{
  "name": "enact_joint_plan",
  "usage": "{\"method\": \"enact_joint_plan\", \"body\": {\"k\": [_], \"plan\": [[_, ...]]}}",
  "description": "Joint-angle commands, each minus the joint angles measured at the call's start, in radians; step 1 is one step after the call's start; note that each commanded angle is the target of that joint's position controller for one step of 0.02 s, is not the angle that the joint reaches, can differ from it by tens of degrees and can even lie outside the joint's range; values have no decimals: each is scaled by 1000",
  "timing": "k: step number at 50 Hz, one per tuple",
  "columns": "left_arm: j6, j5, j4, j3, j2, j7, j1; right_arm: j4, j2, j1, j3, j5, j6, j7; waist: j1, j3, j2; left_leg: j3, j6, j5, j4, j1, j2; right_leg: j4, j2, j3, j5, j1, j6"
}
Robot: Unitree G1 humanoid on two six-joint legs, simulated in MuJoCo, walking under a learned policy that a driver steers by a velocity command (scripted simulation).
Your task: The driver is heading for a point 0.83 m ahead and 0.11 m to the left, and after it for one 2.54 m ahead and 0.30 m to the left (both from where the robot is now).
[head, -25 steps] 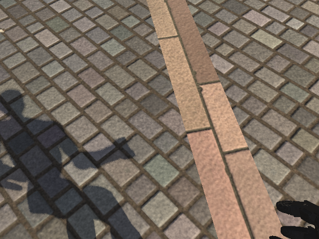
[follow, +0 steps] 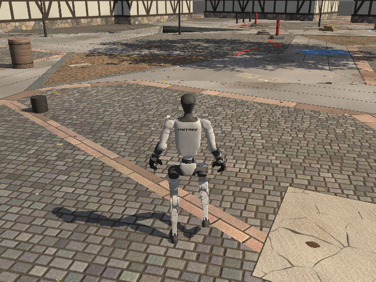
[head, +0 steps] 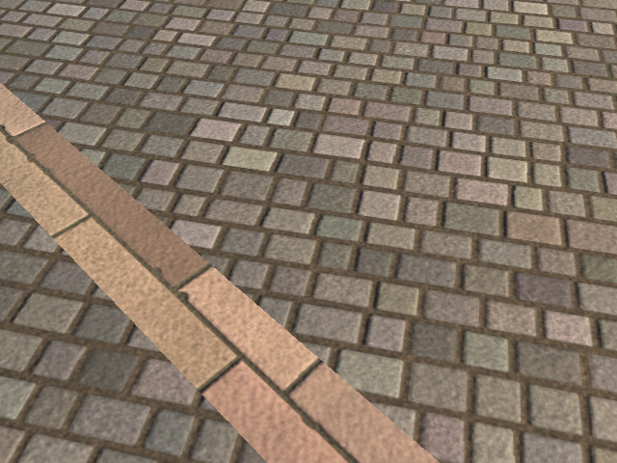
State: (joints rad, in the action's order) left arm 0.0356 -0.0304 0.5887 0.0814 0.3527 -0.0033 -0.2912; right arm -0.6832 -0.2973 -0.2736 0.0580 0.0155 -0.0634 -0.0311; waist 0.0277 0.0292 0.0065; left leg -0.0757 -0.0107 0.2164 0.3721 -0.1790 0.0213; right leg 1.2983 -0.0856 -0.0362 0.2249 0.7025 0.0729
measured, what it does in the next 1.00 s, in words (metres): walks ahead, turning left: right foot, then left foot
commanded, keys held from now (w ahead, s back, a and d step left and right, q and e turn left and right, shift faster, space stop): w+shift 0.30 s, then w+q+shift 0.70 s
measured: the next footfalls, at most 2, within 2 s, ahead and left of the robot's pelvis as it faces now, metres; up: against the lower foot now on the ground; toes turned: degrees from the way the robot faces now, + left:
right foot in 0.30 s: +0.24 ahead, -0.25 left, +0.00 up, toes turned -14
left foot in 0.76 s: +0.68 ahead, -0.16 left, +0.00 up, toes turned +7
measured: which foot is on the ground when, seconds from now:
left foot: down 0.00-0.32, up 0.34-0.74, down 0.76-1.00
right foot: up 0.00-0.28, down 0.30-0.74, up 0.76-1.00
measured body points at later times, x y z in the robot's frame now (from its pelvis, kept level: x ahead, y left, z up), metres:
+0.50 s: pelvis +0.26 -0.16 -0.01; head +0.27 -0.19 +0.44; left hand +0.33 +0.10 -0.12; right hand +0.35 -0.44 -0.14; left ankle +0.30 +0.02 -0.63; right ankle +0.20 -0.24 -0.75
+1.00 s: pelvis +0.68 -0.20 -0.01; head +0.69 -0.20 +0.44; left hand +0.88 +0.06 -0.03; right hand +0.74 -0.44 -0.14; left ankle +0.64 -0.17 -0.74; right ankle +0.86 -0.38 -0.67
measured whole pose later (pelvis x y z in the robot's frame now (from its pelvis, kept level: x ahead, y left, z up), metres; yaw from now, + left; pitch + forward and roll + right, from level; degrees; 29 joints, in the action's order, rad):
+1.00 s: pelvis +0.68 -0.20 -0.01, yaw +18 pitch +0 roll +1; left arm -0.14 0.02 0.52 -0.02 0.21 -0.01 -0.01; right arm -0.77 -0.21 -0.48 0.05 -0.02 -0.06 0.01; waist 0.08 -0.02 0.01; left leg 0.13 -0.18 0.27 0.48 -0.18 -0.22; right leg 1.01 -0.08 -0.22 0.21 0.67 0.04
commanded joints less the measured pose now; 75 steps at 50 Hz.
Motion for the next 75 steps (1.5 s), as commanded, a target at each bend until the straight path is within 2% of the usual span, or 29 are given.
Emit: {"method": "enact_joint_plan", "body": {"k": [1, 12, 15, 16, 17, 18, 21, 23, 33, 35, 37, 38, 39, 40, 41, 43, 44, 47, 49, 51, 54, 57, 58, 59, 60, 61, 63, 67, 75], "plan": [[-31, -8, -106, 7, 46, -3, 103, 38, -161, -9, 44, 8, -28, 9, 25, -68, -136, 274, -141, 389, -248, 97, 274, -30, -38, -41, -60, 218, 7], [-70, -7, -107, -33, -3, 52, 219, -69, -217, -83, 58, -43, -15, 31, 18, -178, -116, 9, -147, 137, -314, 100, 331, -574, -22, 78, 62, -87, -114], [-73, -7, 25, 39, 118, 43, -182, -89, -189, -69, 33, -31, -10, 36, -218, 47, -55, -134, -116, -507, 238, -73, 227, -670, 136, 175, 33, -731, -188], [-69, -3, 68, 63, 230, 23, -365, -49, -69, -50, -9, 7, -23, 38, -261, 136, 202, -104, -62, 1, 696, -370, 157, -720, -69, -149, 167, -994, -213], [-88, 18, 27, 50, 269, 18, -340, 4, -6, -68, -28, -35, -63, 37, -194, 280, 404, 139, -51, 357, 1006, -646, -24, -958, -243, -678, 559, -1100, -306], [-117, 29, 13, 26, 160, 28, -298, 8, -106, 19, -1, -97, -82, 36, -229, 197, 149, 259, -60, 259, 1104, -761, -20, -1060, -310, -722, 594, -1024, -292], [-133, 35, 42, -16, 30, 42, -127, 6, -79, 36, 1, -60, -59, 40, -91, -27, 105, 220, -56, -36, 982, -749, 119, -1034, -216, -323, 315, -708, -230], [-149, 49, 52, -29, -32, 37, -59, -34, -62, -44, 7, -76, -15, 64, -24, -49, 140, 225, -36, -145, 965, -641, 143, -1078, -173, -151, 98, -583, -180], [-149, 57, 154, -14, 57, -49, -126, 43, -28, 198, 1, -64, -15, 117, -30, -173, 32, -79, -100, -409, 411, -469, -53, -1134, -71, 312, -884, -672, 9], [-125, 55, 159, 4, 131, -78, -130, 55, -64, 140, 19, -80, -8, 125, 30, -90, 120, -148, -119, -346, 386, -320, -111, -959, -105, 317, -1312, -763, 17], [-108, 47, 125, 25, 180, -90, -13, -9, -166, -165, 67, -81, 30, 110, 207, 26, 171, -119, -166, -220, 423, 6, -130, -607, -143, 284, -1566, -702, -7], [-116, 37, 87, 30, 185, -75, 116, -89, -227, -452, 98, -70, 53, 86, 342, 95, 119, 23, -231, -233, 353, 304, -60, -231, -111, 245, -1384, -525, -28], [-150, 26, 64, -21, -14, -29, 214, -158, -167, -522, 70, -55, 62, 67, 324, -26, -226, 111, -271, -312, 262, 389, -15, 327, 129, 233, 22, -217, -41], [-188, 19, -5, -70, -168, -5, 94, -114, -124, -366, 36, -10, 30, 79, 99, -1, -382, 443, -368, -203, 280, 435, 4, 562, 197, 3, 392, 98, -58], [-224, -2, -63, -80, -119, 15, 50, -48, -94, -281, 31, -1, 11, 78, 51, 126, -289, 826, -494, 236, 36, 472, 152, 546, 195, -131, 352, 228, -95], [-236, -2, -72, -55, -17, 25, 104, 16, -80, -136, 34, -16, -18, 76, -50, -43, 126, 918, -406, 498, -184, 156, 179, 223, 100, -146, 152, 136, -149], [-218, 18, -60, -56, -21, 16, 93, 40, -100, -59, 38, -16, -33, 73, -94, -87, 150, 894, -403, 441, -187, -2, 140, 138, 75, -158, 119, 62, -121], [-176, 41, -53, -38, 31, -17, 111, 59, -85, -1, 32, -28, -39, 44, -109, -139, 119, 673, -365, 221, -193, -248, 29, -130, 15, -132, 76, -78, -36], [-172, 62, -109, -56, -20, -22, 265, 43, -81, -27, 33, -51, -32, 18, -40, -158, 58, 515, -326, 81, -178, -369, -50, -400, 30, -69, -85, -205, -2], [-168, 45, -144, -64, -74, -15, 360, 20, -102, -56, 43, -63, -16, 7, 26, -119, -16, 450, -262, 88, -137, -426, -102, -613, 91, -15, -256, -379, 21], [-169, -9, -144, -28, -19, -11, 356, -6, -93, -112, 46, -76, -2, 4, 52, -51, -90, 527, -216, 170, -34, -237, -75, -770, 119, -75, -279, -433, 45], [-186, -25, -94, 29, 64, -10, 144, 7, -67, -80, 45, -57, 7, 14, -89, 74, -126, 516, -140, -76, 277, -103, -71, -796, 92, -74, -145, -639, -17], [-186, -18, -55, 45, 102, -15, -98, 43, -10, -44, 23, -30, 6, 25, -204, 243, -75, 441, -99, -49, 599, -252, -94, -710, -38, -177, 6, -959, -70], [-181, 38, -37, 52, 197, -3, -192, 92, 109, -183, -13, -62, -4, 31, -116, 384, 360, 332, -56, 411, 960, -559, -187, -926, -296, -771, 422, -1238, -234], [-177, 36, -37, 50, 165, 11, -132, 99, 29, -193, -18, -109, -3, 23, -105, 316, 460, 272, -57, 293, 1118, -747, -61, -1028, -367, -1029, 768, -1185, -279], [-166, 29, -55, 34, 69, 3, -64, 94, -42, -87, -4, -92, 7, 18, -138, 152, 294, 228, -48, 184, 1164, -797, -20, -1032, -312, -856, 698, -1060, -248], [-146, 43, -8, 23, 39, -2, -51, 126, -62, 72, 8, -33, 12, 27, -139, 3, 29, 187, -55, 97, 1089, -721, 44, -1012, -213, -498, 272, -830, -197], [-154, 26, 82, -2, -36, 7, -11, 165, -15, 97, 3, -65, 47, 53, -61, -80, 87, 186, -59, 70, 995, -681, 125, -1064, -163, -216, 19, -667, -180], [-151, 15, 200, 9, 112, -1, -108, 232, 18, 331, -28, -27, -13, 101, -80, -197, -12, 36, -54, -282, 346, -356, -8, -1179, -129, 71, -575, -512, -202]]}}
Over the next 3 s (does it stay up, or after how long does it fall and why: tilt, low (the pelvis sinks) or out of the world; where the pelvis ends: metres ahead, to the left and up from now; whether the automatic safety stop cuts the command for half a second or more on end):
stays up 1.30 0.06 -0.01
